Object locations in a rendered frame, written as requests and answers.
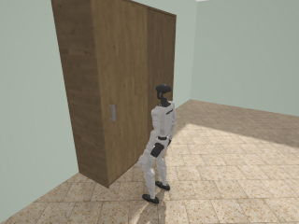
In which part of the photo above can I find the humanoid robot torso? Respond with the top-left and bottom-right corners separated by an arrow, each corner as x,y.
155,104 -> 173,150

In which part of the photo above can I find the left robot hand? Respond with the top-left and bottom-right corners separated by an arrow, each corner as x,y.
137,154 -> 149,172

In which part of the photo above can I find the robot left forearm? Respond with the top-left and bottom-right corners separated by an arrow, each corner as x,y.
143,131 -> 157,157

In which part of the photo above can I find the wardrobe door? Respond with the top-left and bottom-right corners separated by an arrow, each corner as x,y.
91,0 -> 148,184
147,9 -> 174,143

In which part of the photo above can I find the right robot upper arm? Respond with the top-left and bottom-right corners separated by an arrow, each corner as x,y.
168,101 -> 178,123

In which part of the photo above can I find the left robot shin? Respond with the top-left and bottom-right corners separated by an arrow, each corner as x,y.
144,172 -> 155,199

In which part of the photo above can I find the left robot upper arm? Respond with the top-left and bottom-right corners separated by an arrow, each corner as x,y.
151,106 -> 162,137

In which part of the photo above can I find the right robot hand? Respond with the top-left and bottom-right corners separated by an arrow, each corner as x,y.
166,133 -> 174,141

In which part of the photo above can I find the robot right forearm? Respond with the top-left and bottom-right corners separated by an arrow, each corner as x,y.
169,122 -> 177,134

